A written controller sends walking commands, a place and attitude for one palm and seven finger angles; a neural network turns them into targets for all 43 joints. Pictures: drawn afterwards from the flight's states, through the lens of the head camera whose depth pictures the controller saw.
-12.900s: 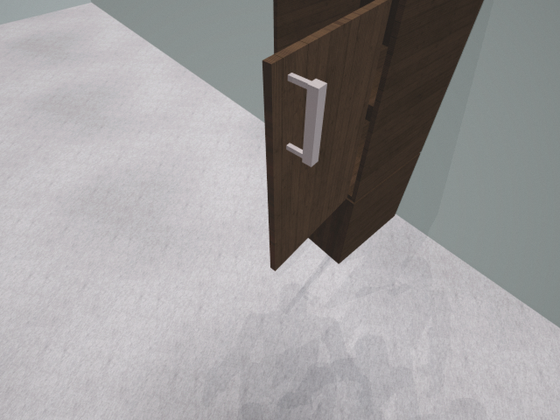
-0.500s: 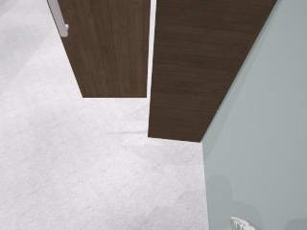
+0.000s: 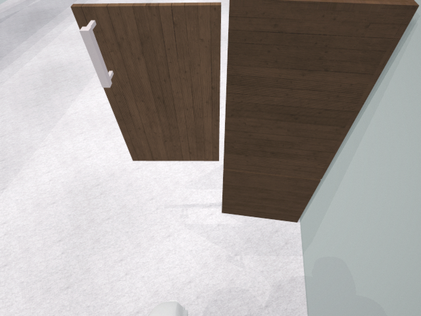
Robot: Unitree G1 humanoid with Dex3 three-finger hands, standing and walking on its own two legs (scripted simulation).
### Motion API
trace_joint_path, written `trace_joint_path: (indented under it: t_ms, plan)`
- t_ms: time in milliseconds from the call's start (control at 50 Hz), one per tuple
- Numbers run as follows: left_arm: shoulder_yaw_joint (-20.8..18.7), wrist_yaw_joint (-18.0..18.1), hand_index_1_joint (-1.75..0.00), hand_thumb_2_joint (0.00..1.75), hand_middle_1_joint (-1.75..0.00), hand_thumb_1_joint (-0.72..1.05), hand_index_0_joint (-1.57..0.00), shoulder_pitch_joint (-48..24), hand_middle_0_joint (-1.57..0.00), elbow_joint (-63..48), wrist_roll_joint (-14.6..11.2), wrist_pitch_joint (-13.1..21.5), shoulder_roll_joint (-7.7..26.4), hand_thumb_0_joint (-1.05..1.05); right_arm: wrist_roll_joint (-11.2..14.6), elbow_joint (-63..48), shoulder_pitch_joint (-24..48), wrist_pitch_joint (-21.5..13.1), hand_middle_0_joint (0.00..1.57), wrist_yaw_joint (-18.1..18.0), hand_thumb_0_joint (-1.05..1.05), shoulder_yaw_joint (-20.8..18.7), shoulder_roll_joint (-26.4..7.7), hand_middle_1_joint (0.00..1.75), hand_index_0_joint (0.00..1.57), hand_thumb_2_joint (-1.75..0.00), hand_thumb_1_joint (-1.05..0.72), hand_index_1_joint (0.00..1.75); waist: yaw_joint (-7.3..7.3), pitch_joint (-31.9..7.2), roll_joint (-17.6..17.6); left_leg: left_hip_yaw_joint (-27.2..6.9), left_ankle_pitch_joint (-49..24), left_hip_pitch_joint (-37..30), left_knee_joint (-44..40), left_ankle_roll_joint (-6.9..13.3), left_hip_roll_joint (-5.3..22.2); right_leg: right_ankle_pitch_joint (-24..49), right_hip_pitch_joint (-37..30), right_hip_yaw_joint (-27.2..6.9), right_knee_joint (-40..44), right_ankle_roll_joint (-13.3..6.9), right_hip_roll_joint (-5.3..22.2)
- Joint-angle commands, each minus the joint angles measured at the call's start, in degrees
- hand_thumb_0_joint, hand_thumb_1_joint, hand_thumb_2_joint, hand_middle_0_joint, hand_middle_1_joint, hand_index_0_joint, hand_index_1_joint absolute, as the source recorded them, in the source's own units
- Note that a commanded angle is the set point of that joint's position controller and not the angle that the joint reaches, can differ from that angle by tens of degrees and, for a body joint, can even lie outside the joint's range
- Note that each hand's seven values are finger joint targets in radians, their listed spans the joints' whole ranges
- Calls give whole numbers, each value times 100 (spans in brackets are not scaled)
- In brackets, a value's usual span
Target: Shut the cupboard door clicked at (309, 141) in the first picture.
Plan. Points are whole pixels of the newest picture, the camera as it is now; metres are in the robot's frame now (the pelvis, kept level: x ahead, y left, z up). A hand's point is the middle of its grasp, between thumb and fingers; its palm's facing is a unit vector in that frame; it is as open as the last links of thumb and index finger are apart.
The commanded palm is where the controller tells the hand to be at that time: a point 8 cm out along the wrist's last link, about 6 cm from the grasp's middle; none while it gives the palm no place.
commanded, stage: take the last steps up to it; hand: left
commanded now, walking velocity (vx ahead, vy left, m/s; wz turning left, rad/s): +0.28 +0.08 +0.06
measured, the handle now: (99, 55) +0.70 +0.33 +0.13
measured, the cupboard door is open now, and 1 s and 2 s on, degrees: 98 98 98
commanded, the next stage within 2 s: come to a stop and stand still in 0.36 s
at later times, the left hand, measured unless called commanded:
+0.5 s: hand (110, 274) +0.23 +0.26 -0.17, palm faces +0.01 -0.98 -0.20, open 7.3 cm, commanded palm none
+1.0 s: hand (113, 276) +0.23 +0.26 -0.19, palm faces +0.02 -0.98 -0.22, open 7.3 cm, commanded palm none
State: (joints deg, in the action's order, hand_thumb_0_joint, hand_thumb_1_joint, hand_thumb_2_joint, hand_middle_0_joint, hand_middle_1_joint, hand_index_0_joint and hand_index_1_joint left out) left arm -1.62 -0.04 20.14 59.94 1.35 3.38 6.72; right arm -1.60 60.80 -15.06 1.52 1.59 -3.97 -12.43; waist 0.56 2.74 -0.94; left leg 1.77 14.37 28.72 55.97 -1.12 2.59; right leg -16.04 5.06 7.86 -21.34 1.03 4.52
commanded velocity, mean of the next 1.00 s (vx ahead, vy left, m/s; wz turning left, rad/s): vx -0.01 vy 0.01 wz -0.01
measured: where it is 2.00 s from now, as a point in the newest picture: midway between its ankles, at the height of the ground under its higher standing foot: outside the picture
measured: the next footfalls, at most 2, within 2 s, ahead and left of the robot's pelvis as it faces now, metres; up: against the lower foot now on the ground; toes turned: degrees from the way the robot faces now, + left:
left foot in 0.18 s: +0.19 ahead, +0.17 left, +0.00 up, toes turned +7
right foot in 0.56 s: +0.24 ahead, -0.03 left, +0.00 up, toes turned +0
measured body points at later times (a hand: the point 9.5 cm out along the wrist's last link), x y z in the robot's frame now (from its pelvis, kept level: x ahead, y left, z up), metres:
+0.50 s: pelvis +0.15 +0.08 -0.01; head +0.17 +0.07 +0.44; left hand +0.23 +0.31 -0.15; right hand +0.16 -0.14 -0.17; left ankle +0.15 +0.16 -0.75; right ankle +0.19 -0.04 -0.72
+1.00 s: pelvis +0.18 +0.08 -0.02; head +0.21 +0.08 +0.43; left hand +0.23 +0.31 -0.17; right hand +0.19 -0.16 -0.17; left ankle +0.15 +0.16 -0.75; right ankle +0.20 -0.04 -0.75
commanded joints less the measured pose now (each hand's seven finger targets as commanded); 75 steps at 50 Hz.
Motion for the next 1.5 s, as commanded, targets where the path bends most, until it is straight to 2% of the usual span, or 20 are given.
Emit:
trace_joint_path:
  t_ms: [0, 60, 120, 160, 180, 260, 440, 500, 560, 640, 720, 840, 940, 960, 980, 1020, 1060, 1120, 1200, 1480]
  plan:
    - [-241, 83, -30, 90, -30, 90, -20, 411, -20, 18, 22, 178, 1052, 0, 47, -486, 598, -254, 20, 68, 0, 42, 56, 30, 20, -90, -90, 30, -261, 182, 760, 316, -123, 312, -1215, -106, 105, 1788, -325, -458, 937, -661, 1313]
    - [-269, 88, -30, 90, -30, 90, -20, 488, -20, 205, 46, 116, 1142, 0, 60, -511, 716, -353, 20, 63, 0, 85, 116, 30, 20, -90, -90, 30, -343, 115, 1065, 492, 1, -195, -1997, -5, -61, 2080, -399, -395, 564, -624, 1362]
    - [-270, 76, -30, 90, -30, 90, -20, 251, -20, 221, 0, 23, 1047, 0, 15, -152, -360, -448, 20, -30, 0, 15, -182, 30, 20, -90, -90, 30, 220, -158, 641, 691, -451, -2193, -2961, 117, -299, 1862, 554, 11, -716, -381, 999]
    - [-159, 30, -30, 90, -30, 90, -20, 374, -20, -4, -81, -25, 497, 0, -55, 121, -1667, -473, 20, -200, 0, -253, -1217, 30, 20, -90, -90, 30, 630, -1134, -1785, -2117, -827, -3992, -3582, 964, 1786, -1795, 2455, 401, -3595, -6, -157]
    - [-143, 58, -30, 90, -30, 90, -20, -71, -20, -201, -50, -71, 563, 0, -10, 152, -1769, -398, 20, -278, 0, -229, -1224, 30, 20, -90, -90, 30, 665, -1008, -1271, -2268, -701, -3686, -3926, 1235, 2039, -1922, 2711, -274, -4580, -178, -64]
    - [-163, 1, -30, 90, -30, 90, -20, -307, -20, -55, 15, -146, 379, 0, 2, -113, -512, -513, 20, -329, 0, 31, -352, 30, 20, -90, -90, 30, 99, 112, -520, -1091, -533, -1749, -4398, 1068, 1586, -602, 2652, -696, -4790, -173, 421]
    - [-111, -5, -30, 90, -30, 90, -20, -484, -20, -263, 13, -239, 316, 0, -13, -86, -274, -493, 20, -295, 0, 55, -393, 30, 20, -90, -90, 30, -132, -37, -215, -289, -878, -1508, -4332, 1146, 1356, -139, 1458, -329, -2106, -82, 97]
    - [-98, 74, -30, 90, -30, 90, -20, -160, -20, -131, -1, -194, 438, 0, 27, -27, -110, -450, 20, -332, 0, 157, -239, 30, 20, -90, -90, 30, -381, -117, 157, -5, -1555, -1210, -3493, 719, 980, 897, 352, -354, -727, -49, -37]
    - [-68, 160, -30, 90, -30, 90, -20, -260, -20, -26, -68, -96, 1145, 0, 133, 116, -592, -311, 20, -298, 0, 218, 68, 30, 20, -90, -90, 30, -13, -315, 1121, 334, 462, -1313, -2938, -34, -4, 3100, 338, -1739, 32, -843, 1431]
    - [-54, 266, -30, 90, -30, 90, -20, -497, -20, -120, -134, -168, 943, 0, 135, 332, -733, -226, 20, -381, 0, 178, -66, 30, 20, -90, -90, 30, -17, -823, 754, 172, -2173, -2019, -3123, -5, 387, 4692, 70, -873, -944, -524, 734]
    - [-180, 297, -30, 90, -30, 90, -20, -482, -20, -229, -93, -308, 1020, 0, 108, 221, -701, -83, 20, -450, 0, 47, -195, 30, 20, -90, -90, 30, -59, -749, -101, 233, -3418, -2262, -2733, 61, 543, 4125, 458, -826, -1285, -496, 597]
    - [-215, 275, -30, 90, -30, 90, -20, -703, -20, -405, -34, -445, 966, 0, 80, -41, -540, 66, 20, -415, 0, -25, -71, 30, 20, -90, -90, 30, -14, -317, 276, 88, -1246, -1778, -2579, 138, 422, 2581, 1006, -1108, -788, -707, 725]
    - [-149, 255, -30, 90, -30, 90, -20, -662, -20, -415, -33, -481, 700, 0, 41, -150, -274, -45, 20, -429, 0, -20, -291, 30, 20, -90, -90, 30, -77, -402, -340, -344, -2116, -1841, -3287, 501, 978, 1089, 924, -553, -1329, -273, 66]
    - [-44, 454, -30, 90, -30, 90, -20, -100, -20, -241, -111, -451, 865, 0, 211, -640, 232, -178, 20, -392, 0, -48, -618, 30, 20, -90, -90, 30, -170, -630, -777, -66, -3933, -2009, -2224, 369, 1178, 1726, 1156, -930, -1157, -285, 361]
    - [-132, 393, -30, 90, -30, 90, -20, 127, -20, -338, -3, -298, 1220, 0, 139, -917, 328, -173, 20, -344, 0, 21, -481, 30, 20, -90, -90, 30, -331, -630, -413, 224, -2989, -1581, -1514, 175, 560, 3389, 475, -940, -805, -470, 547]
    - [-136, 327, -30, 90, -30, 90, -20, -312, -20, -431, -29, -215, 1289, 0, 159, -773, -409, -136, 20, -301, 0, 71, 60, 30, 20, -90, -90, 30, 55, -1207, 676, 207, 687, -1278, -1902, 27, -10, 4305, 31, -1699, -803, -1196, 1429]
    - [-53, 310, -30, 90, -30, 90, -20, -718, -20, -610, 6, -282, 1169, 0, 133, -810, -439, -114, 20, -266, 0, 81, 31, 30, 20, -90, -90, 30, 223, -759, 792, 210, 370, -1825, -2871, 100, -31, 2115, 890, -1311, -686, -853, 979]
    - [-14, 252, -30, 90, -30, 90, -20, -699, -20, -663, -30, -422, 883, 0, 31, -911, -135, -176, 20, -248, 0, 84, -393, 30, 20, -90, -90, 30, 14, 329, -634, -693, 157, -1003, -3839, 447, 754, -142, 1355, -580, -952, -265, -18]
    - [44, 194, -30, 90, -30, 90, -20, -14, -20, -482, 46, -472, 718, 0, 19, -1100, 291, -153, 20, -214, 0, 96, -550, 30, 20, -90, -90, 30, -246, 693, -160, -703, 1951, -45, -4362, 544, 708, -5, 822, -560, -1099, -265, -122]
    - [-3, 183, -30, 90, -30, 90, -20, 108, -20, -481, 2, -266, 829, 0, 27, -659, -476, -141, 20, -213, 0, 178, -356, 30, 20, -90, -90, 30, 81, 204, 384, -394, 1306, -1296, -3632, 434, 154, -1173, 1737, -1562, 201, -399, 51]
